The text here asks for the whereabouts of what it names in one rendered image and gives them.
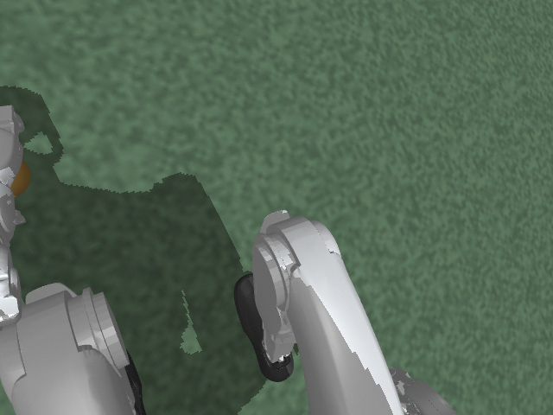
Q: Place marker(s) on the ball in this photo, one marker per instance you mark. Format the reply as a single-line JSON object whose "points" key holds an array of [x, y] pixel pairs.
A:
{"points": [[22, 180]]}

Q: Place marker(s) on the left robot foot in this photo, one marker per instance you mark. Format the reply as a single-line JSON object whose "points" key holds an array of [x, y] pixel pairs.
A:
{"points": [[136, 386]]}

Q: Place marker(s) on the left robot arm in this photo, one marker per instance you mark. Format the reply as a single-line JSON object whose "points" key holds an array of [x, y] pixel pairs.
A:
{"points": [[10, 288]]}

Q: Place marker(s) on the right robot hand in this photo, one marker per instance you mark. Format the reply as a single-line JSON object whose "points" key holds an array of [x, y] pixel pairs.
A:
{"points": [[420, 399]]}

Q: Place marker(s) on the right robot foot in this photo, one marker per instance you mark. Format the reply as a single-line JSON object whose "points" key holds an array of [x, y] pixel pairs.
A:
{"points": [[252, 325]]}

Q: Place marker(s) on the left robot hand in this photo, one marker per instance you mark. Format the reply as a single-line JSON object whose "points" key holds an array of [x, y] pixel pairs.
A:
{"points": [[11, 150]]}

